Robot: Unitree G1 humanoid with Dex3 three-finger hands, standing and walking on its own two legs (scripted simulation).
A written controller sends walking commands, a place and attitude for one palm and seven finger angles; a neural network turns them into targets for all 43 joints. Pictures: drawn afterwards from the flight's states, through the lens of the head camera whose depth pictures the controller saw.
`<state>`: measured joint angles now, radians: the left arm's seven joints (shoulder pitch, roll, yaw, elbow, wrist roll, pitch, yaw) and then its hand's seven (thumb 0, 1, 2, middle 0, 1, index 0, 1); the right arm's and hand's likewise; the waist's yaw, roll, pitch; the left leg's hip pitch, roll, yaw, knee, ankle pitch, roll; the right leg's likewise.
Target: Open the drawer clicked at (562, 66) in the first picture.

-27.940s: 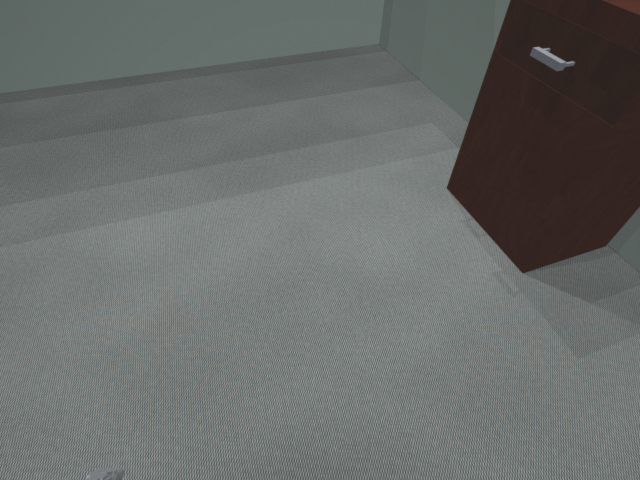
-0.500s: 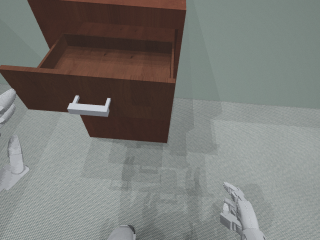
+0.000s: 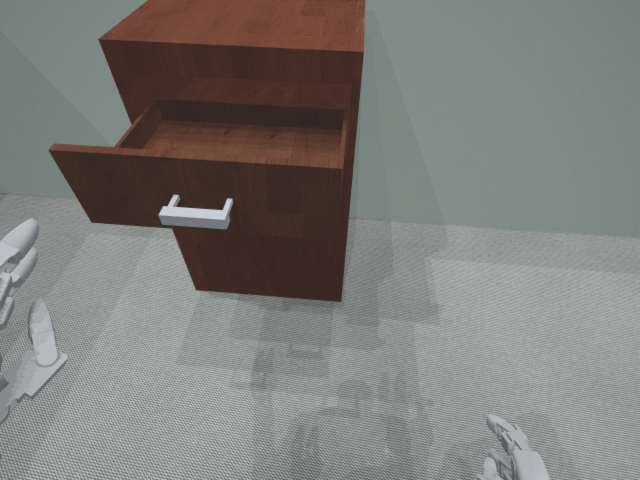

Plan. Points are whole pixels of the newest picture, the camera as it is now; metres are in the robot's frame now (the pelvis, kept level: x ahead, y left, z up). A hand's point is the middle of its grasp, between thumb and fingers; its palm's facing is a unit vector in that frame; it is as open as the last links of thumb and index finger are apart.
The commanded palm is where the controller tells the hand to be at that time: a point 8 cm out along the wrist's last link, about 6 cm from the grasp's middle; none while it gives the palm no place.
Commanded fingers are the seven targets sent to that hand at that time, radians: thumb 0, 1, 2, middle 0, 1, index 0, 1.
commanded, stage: stop stepping back and stand still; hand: left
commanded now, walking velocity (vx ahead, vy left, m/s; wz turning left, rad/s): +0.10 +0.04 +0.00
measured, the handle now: (198, 209) +0.56 +0.24 -0.01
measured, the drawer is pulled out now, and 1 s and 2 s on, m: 0.30 0.30 0.30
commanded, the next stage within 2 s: let the arm hang, fingers relaxed in 0.08 s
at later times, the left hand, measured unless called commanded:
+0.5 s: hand out of the picture +0.05 +0.19 -0.17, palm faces +0.10 -0.98 -0.18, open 6.9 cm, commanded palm none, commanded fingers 0.00 0.90 0.90 -0.20 -0.30 -0.20 -0.30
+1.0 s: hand out of the picture -0.02 +0.18 -0.17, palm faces +0.04 -0.98 -0.19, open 7.3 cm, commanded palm none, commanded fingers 0.00 0.90 0.90 -0.20 -0.30 -0.20 -0.30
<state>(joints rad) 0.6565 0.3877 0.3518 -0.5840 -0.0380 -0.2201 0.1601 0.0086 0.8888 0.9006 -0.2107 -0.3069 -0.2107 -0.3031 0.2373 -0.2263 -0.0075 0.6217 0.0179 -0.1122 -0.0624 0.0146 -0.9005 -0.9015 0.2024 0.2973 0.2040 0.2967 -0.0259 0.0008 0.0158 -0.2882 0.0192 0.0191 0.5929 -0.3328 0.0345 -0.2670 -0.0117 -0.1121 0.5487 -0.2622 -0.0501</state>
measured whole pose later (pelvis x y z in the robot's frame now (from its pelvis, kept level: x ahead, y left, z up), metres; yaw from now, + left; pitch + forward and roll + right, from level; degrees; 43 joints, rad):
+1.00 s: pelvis +0.00 +0.02 +0.01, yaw +0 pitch -3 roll +0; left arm 0.29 0.13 0.02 1.14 0.01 0.01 0.03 0.00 0.91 0.90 -0.20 -0.30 -0.20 -0.30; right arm 0.31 -0.08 0.00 1.12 -0.01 0.02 -0.04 0.00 -0.90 -0.90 0.20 0.30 0.20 0.30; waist 0.00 0.02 0.07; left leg -0.19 0.01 0.03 0.43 -0.19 0.01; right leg -0.18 -0.01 -0.08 0.42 -0.19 -0.03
